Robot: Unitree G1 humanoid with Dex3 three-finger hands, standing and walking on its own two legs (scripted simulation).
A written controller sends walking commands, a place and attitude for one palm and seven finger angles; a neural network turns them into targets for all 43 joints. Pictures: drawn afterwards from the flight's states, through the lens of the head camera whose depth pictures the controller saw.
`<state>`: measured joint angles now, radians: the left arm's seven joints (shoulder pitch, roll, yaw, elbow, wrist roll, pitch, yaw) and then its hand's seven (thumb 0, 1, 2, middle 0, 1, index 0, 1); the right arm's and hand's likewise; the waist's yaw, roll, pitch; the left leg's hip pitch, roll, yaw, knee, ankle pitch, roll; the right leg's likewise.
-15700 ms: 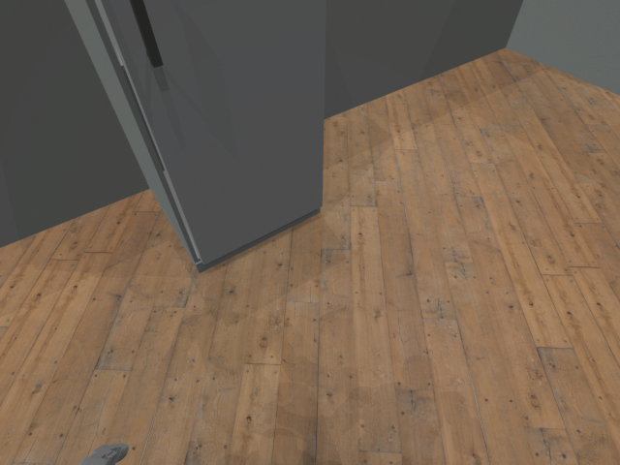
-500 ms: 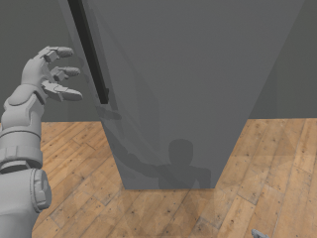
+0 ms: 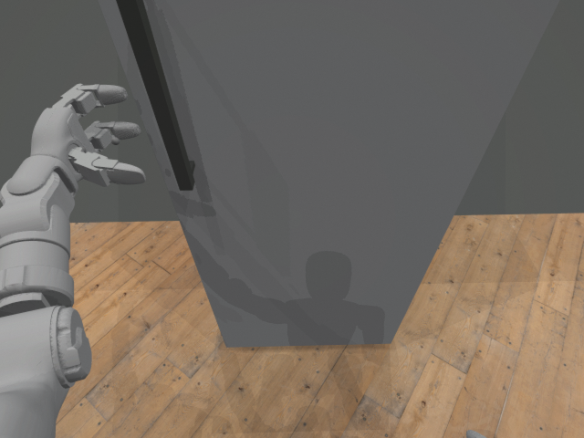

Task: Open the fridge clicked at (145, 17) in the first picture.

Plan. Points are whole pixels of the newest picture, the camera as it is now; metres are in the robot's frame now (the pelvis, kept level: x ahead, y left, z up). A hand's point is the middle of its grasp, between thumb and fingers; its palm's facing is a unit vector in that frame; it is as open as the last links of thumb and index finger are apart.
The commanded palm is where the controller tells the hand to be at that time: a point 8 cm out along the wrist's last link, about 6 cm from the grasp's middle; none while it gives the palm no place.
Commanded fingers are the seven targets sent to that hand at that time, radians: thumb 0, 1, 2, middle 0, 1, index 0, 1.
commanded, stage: move the hooked fingers beside the handle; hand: left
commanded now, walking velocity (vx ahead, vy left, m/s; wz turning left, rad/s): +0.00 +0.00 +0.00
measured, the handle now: (164, 94) +0.49 +0.18 +0.24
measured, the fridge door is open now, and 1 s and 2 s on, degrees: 0 0 0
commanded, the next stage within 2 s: feel for the door with the fingertips in 0.38 s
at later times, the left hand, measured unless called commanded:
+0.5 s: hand (114, 139) +0.43 +0.24 +0.21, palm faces +0.05 -1.00 +0.00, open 14.0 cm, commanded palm +0.40 +0.29 +0.21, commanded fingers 0.00 -0.50 0.30 -0.30 -1.20 -0.30 -1.20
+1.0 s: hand (150, 136) +0.44 +0.19 +0.21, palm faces +0.06 -1.00 -0.01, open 14.0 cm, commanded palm +0.42 +0.25 +0.21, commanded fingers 0.00 -0.50 0.30 -0.30 -1.20 -0.30 -1.20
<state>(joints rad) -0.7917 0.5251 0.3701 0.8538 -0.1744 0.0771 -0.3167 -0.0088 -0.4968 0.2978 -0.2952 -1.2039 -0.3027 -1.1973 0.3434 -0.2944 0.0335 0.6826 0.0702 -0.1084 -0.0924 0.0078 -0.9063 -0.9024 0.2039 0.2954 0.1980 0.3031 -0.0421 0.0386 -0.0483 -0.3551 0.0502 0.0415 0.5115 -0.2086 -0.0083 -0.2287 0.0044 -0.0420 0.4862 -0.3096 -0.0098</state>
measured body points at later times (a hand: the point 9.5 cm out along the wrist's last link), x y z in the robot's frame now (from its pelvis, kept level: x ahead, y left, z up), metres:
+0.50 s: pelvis +0.00 +0.00 +0.00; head +0.01 -0.01 +0.45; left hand +0.42 +0.29 +0.21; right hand +0.10 -0.26 -0.11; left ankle +0.03 +0.13 -0.74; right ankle -0.04 -0.11 -0.74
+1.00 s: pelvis +0.00 +0.00 +0.00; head +0.00 -0.01 +0.45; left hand +0.43 +0.25 +0.21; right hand +0.10 -0.26 -0.11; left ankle +0.03 +0.13 -0.74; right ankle -0.04 -0.11 -0.74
